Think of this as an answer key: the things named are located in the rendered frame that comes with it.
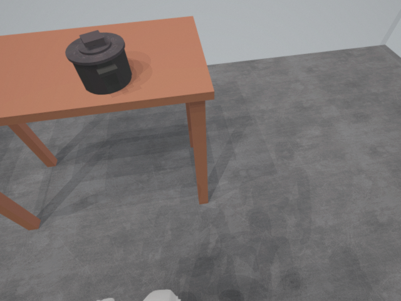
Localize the pot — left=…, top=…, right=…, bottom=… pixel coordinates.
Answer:
left=73, top=49, right=132, bottom=95

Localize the table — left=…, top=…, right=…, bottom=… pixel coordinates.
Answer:
left=0, top=16, right=214, bottom=230

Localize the knob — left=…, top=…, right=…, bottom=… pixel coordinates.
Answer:
left=80, top=30, right=105, bottom=48

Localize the lid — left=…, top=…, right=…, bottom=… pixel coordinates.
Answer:
left=65, top=33, right=125, bottom=66

